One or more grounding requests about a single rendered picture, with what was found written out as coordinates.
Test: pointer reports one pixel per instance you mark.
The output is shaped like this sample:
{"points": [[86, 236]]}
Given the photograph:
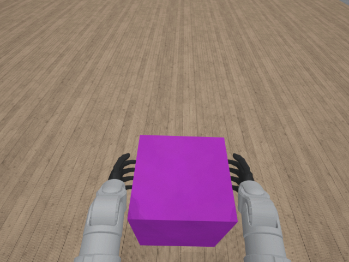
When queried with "left robot hand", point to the left robot hand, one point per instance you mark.
{"points": [[118, 171]]}

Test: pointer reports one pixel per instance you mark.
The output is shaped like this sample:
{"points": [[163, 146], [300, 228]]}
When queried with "robot right forearm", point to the robot right forearm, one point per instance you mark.
{"points": [[261, 226]]}

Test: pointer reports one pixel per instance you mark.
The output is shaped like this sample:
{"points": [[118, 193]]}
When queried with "carton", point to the carton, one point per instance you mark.
{"points": [[182, 192]]}

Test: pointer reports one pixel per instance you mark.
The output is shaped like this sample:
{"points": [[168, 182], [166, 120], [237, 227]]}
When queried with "robot left forearm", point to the robot left forearm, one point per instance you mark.
{"points": [[104, 224]]}

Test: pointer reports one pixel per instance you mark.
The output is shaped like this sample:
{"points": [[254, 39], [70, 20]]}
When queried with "right robot hand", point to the right robot hand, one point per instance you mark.
{"points": [[243, 173]]}

